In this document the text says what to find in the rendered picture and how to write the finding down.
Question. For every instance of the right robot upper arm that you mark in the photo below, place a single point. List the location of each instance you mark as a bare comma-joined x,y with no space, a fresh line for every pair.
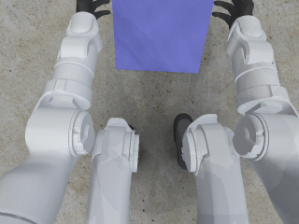
270,143

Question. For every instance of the left robot upper arm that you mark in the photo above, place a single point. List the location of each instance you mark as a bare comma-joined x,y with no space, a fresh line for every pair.
33,192

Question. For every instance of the robot left thigh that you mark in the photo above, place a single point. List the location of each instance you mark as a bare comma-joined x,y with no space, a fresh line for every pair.
110,180

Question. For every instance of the carton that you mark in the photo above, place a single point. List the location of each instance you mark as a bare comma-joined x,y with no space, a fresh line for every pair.
160,35

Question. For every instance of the left robot forearm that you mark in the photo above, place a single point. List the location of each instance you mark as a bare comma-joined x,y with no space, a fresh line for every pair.
74,70

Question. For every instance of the robot left hand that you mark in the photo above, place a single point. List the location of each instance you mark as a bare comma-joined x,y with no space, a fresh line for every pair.
90,6

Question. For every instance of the robot right foot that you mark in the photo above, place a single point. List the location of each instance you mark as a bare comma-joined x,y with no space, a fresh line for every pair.
180,125

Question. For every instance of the robot right hand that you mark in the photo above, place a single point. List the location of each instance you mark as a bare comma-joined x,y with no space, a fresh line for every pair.
238,9

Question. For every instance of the right robot forearm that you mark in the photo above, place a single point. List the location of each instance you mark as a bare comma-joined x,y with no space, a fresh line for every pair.
255,71

